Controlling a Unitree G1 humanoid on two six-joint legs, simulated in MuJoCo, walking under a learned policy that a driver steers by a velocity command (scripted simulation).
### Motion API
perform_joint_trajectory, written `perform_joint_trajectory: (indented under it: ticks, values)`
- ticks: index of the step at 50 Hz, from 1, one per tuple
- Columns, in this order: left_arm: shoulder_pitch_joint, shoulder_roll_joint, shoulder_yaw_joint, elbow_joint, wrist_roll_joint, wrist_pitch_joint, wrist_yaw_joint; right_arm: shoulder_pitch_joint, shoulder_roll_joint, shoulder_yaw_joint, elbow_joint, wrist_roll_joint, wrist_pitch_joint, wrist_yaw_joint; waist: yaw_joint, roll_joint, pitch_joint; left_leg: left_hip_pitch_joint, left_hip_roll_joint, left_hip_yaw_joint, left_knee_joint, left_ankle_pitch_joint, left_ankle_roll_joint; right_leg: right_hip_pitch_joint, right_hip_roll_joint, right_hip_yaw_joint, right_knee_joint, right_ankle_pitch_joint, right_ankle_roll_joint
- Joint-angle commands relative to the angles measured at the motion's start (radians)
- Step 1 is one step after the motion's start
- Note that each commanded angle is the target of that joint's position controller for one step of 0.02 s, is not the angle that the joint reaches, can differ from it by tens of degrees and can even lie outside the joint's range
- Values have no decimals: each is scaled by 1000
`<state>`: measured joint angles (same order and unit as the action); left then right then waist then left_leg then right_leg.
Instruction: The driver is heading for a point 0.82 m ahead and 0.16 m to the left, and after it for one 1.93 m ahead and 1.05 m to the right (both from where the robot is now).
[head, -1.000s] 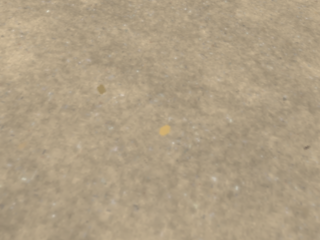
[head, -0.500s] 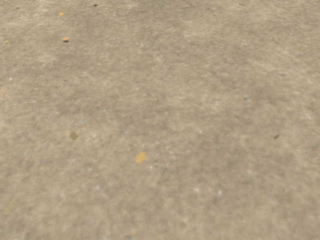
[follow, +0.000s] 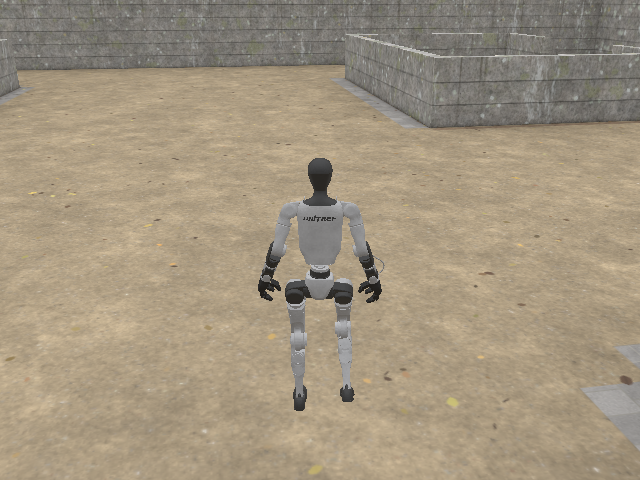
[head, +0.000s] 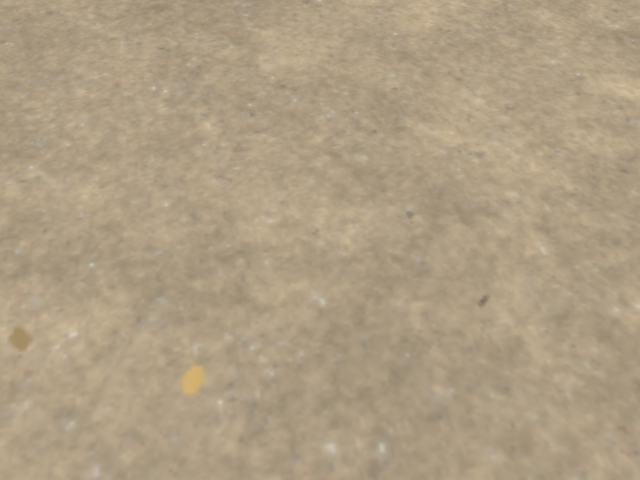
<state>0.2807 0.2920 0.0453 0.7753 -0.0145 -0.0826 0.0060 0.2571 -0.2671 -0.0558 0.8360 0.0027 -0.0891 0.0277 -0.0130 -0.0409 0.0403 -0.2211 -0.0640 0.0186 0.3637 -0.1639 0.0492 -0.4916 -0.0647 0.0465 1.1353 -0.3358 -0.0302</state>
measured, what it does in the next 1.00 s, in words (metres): walks ahead, turning left: right foot, then left foot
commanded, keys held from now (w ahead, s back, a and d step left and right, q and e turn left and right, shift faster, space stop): w+q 0.82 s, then w+e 0.18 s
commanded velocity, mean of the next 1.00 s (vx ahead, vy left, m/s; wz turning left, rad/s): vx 0.50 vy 0.00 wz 0.43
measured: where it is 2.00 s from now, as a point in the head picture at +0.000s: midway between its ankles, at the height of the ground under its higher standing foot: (214, 248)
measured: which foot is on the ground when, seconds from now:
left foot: down 0.00-0.28, up 0.30-0.76, down 0.78-1.00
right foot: up 0.00-0.24, down 0.26-0.78, up 0.80-1.00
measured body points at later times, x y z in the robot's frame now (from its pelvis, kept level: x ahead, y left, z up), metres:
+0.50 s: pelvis +0.29 -0.04 +0.00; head +0.31 -0.04 +0.45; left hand +0.29 +0.25 -0.11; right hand +0.49 -0.28 -0.11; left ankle +0.28 +0.11 -0.66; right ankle +0.31 -0.15 -0.74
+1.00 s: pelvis +0.52 +0.11 +0.00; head +0.54 +0.14 +0.45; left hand +0.51 +0.42 -0.11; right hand +0.74 -0.08 -0.10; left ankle +0.50 +0.17 -0.74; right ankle +0.64 -0.02 -0.66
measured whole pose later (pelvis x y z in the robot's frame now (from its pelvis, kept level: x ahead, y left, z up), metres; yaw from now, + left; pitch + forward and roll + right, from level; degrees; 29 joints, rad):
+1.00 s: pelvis +0.52 +0.11 +0.00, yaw +29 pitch +0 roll +0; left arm 0.19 0.31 0.05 0.74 -0.02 -0.08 0.00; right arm 0.27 -0.27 -0.05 0.73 0.00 -0.07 0.03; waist -0.02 -0.04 0.05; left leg -0.20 -0.10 0.03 0.37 -0.18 0.11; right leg -0.61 -0.13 0.03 1.09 -0.25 0.02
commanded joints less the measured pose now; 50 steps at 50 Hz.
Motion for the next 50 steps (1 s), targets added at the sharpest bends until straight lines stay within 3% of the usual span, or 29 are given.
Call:
perform_joint_trajectory:
  ticks: [1,3,5,9,11,12,13,14,15,16,17,18,19,21,24,30,34,36,37,38,39,40,41,42,43,44,45,46,50]
  values:
    - [0,48,10,-84,19,-15,-5,-32,-136,-27,-60,15,-15,-14,34,120,8,16,261,-291,-248,75,228,-123,-63,20,-135,55,36]
    - [-91,36,-2,-117,27,-22,-8,-22,-161,-35,-59,20,-13,-23,16,109,31,-37,224,-229,-255,101,208,-82,-43,2,-320,188,59]
    - [-185,33,-8,-141,21,-31,-19,16,-182,-42,-53,25,-6,-30,-17,106,30,-68,195,-196,-237,116,175,1,1,-13,-482,335,76]
    - [-240,87,10,-165,4,-35,-25,87,-198,-48,-41,40,9,-39,-21,112,6,13,243,-272,-161,32,125,82,22,35,-609,410,73]
    - [-212,114,23,-163,0,-39,-23,99,-199,-50,-40,32,21,-40,6,123,-6,46,255,-303,-83,27,102,144,25,27,-631,329,51]
    - [-141,133,37,-146,1,-40,-19,102,-182,-44,-42,25,27,-40,45,122,-38,36,227,-293,6,75,81,245,32,11,-650,281,28]
    - [-20,173,56,-127,7,-43,-12,107,-139,-28,-51,13,29,-36,108,96,-122,-18,162,-255,204,78,47,421,-18,40,-653,246,-10]
    - [135,245,72,-116,18,-35,-4,141,-52,1,-81,-21,30,-35,143,-86,-303,-153,73,-162,540,-178,4,669,-219,250,-644,170,-63]
    - [149,293,80,-95,34,-25,-17,256,-15,12,-119,33,15,-34,65,-423,-381,-447,-3,-125,827,-445,-23,825,-383,739,-831,-108,-201]
    - [89,177,54,-115,27,-27,-24,220,-130,-14,-89,55,18,-39,81,-227,-266,-529,62,-184,943,-378,-27,737,-347,703,-872,-215,-175]
    - [40,124,38,-121,22,-27,-22,128,-164,-25,-102,53,23,-38,87,-132,-166,-546,98,-161,951,-283,-24,640,-311,512,-860,-128,-143]
    - [-11,104,32,-118,27,-27,-24,90,-152,-26,-105,42,29,-39,65,-51,-116,-504,136,-147,919,-211,-32,535,-266,380,-867,34,-132]
    - [-44,81,27,-110,29,-27,-23,63,-143,-31,-115,30,35,-37,48,-55,-77,-485,161,-150,862,-168,-35,471,-230,288,-885,131,-131]
    - [-62,77,31,-96,32,-37,-17,56,-109,-29,-124,33,52,-25,28,-78,-54,-423,182,-130,818,-123,-42,404,-199,167,-933,236,-133]
    - [-50,104,45,-70,21,-47,-11,-2,-76,-22,-162,23,68,-19,25,-32,-20,-471,191,-125,721,-68,-54,404,-218,73,-979,337,-161]
    - [-25,158,64,-38,14,-27,2,-160,-56,-6,-221,19,57,16,70,-1,28,-440,172,-47,399,168,-47,441,-199,-127,-1005,390,-140]
    - [20,189,77,-9,-7,-5,3,-250,-72,-8,-271,21,59,33,84,-4,56,-430,149,4,295,115,-4,536,-225,-191,-958,470,-111]
    - [15,218,86,-7,-17,8,6,-230,-99,-22,-283,18,65,36,50,-29,20,-348,98,54,277,21,35,575,-227,-226,-851,753,-91]
    - [10,233,91,-10,-23,15,8,-171,-125,-37,-275,17,69,34,10,-44,-27,-256,58,83,275,-26,59,579,-220,-244,-744,915,-80]
    - [-5,233,89,-14,-29,23,9,-38,-164,-62,-243,20,74,28,-71,-34,-98,-76,11,105,227,-2,91,535,-193,-274,-562,986,-57]
    - [6,203,76,-22,-18,22,13,140,-230,-98,-192,23,84,11,-153,7,-188,216,6,45,196,29,131,358,-154,-285,-303,839,-16]
    - [92,58,31,-69,38,9,5,157,-348,-117,-185,34,85,-8,-59,295,-245,547,273,-429,170,4,272,-78,-7,-260,67,-89,51]
    - [51,78,18,-103,15,-28,-4,158,-328,-100,-235,26,62,1,-78,259,-434,656,408,-891,-34,-273,406,-257,104,2,263,-301,63]
    - [-52,163,38,-113,-32,-48,-14,135,-233,-73,-216,17,44,7,-116,138,-310,577,400,-759,-94,-245,333,-345,37,48,263,-192,41]
    - [-68,155,33,-116,-39,-56,-13,90,-197,-61,-208,15,33,7,-82,106,-204,439,370,-616,-89,-171,292,-332,-10,29,189,-99,21]
    - [-66,150,33,-96,-16,-54,-4,16,-155,-46,-212,12,28,6,-39,50,-137,294,333,-495,-83,-38,254,-270,-57,23,113,-32,23]
    - [-44,156,38,-82,-1,-43,-3,-32,-120,-33,-217,0,22,3,-5,74,-112,192,303,-409,-98,89,237,-193,-87,30,58,15,26]
    - [-17,151,39,-69,-1,-29,-7,-47,-114,-28,-216,-10,18,2,15,94,-105,128,287,-361,-123,151,230,-134,-98,31,41,42,30]
    - [-37,95,26,-65,1,11,-5,-16,-148,-35,-159,-12,-10,-7,17,67,-46,60,266,-182,-199,311,217,-160,-102,18,-85,180,63]
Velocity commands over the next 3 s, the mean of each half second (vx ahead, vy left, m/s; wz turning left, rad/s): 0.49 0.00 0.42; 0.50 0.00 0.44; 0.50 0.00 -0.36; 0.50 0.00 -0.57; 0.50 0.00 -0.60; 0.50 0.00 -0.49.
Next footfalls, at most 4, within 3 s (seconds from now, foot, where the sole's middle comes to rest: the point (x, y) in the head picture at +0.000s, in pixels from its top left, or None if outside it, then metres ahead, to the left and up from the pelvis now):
0.26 right None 0.35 -0.14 -0.78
0.78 left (238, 450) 0.53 0.19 -0.78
1.34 right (266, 298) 0.91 0.15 -0.78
1.78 left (167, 234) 1.12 0.42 -0.78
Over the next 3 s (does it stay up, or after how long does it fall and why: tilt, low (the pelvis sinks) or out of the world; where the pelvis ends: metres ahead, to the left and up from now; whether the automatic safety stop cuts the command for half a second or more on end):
stays up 1.60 0.16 0.00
